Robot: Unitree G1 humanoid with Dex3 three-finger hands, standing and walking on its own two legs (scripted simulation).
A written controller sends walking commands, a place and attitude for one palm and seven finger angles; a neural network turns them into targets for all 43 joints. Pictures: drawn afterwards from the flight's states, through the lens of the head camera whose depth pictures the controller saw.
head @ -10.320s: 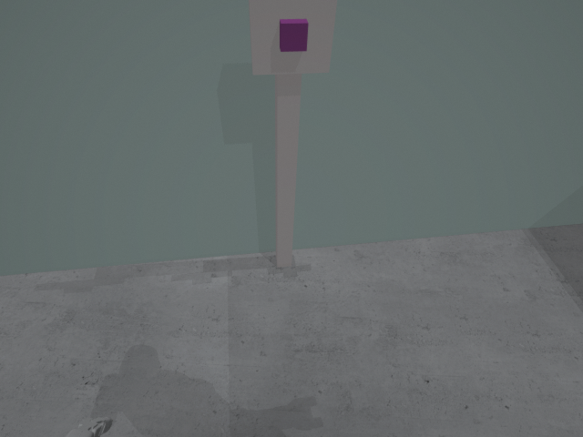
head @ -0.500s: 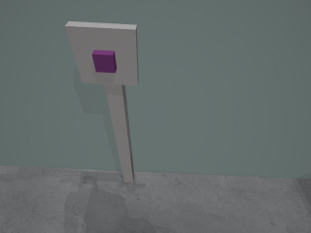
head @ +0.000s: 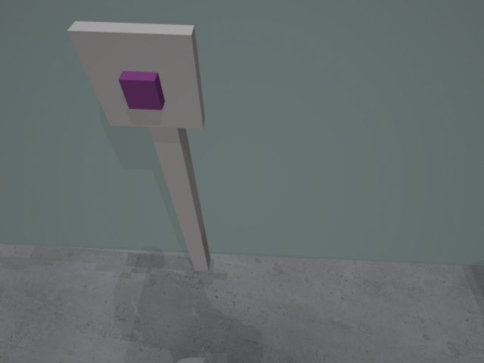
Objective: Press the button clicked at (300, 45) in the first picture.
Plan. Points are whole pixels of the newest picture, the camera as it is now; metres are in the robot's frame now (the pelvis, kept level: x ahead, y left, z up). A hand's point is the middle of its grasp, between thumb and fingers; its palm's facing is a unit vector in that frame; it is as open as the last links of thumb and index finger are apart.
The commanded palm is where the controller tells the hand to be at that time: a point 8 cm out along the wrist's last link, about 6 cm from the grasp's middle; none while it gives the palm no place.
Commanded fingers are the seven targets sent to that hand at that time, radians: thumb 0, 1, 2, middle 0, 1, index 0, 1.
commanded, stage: come to a stop and stand still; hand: left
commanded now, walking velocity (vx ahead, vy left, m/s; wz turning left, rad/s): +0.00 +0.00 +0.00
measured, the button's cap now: (143, 89) +0.49 +0.20 +0.17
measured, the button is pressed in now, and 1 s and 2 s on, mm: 0 0 0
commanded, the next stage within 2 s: look again from close up in 1.20 s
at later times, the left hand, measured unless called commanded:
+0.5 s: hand out of the picture -0.07 +0.16 -0.17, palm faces +0.01 -0.98 -0.18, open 7.3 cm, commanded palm none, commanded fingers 0.00 0.90 0.90 -0.20 -0.30 -0.20 -0.30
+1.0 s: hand out of the picture -0.06 +0.12 -0.17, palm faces +0.03 -0.99 -0.13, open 7.4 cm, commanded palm none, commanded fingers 0.00 0.90 0.90 -0.20 -0.30 -0.20 -0.30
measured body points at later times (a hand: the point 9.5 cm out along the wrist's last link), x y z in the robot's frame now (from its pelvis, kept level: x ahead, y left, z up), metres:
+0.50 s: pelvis -0.03 +0.00 +0.01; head -0.03 +0.00 +0.46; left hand -0.07 +0.21 -0.15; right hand -0.01 -0.23 -0.15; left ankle +0.01 +0.10 -0.74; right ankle -0.06 -0.11 -0.74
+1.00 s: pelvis -0.04 -0.02 +0.00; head -0.03 -0.02 +0.45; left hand -0.06 +0.17 -0.16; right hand -0.09 -0.21 -0.16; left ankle +0.01 +0.10 -0.73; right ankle -0.06 -0.11 -0.74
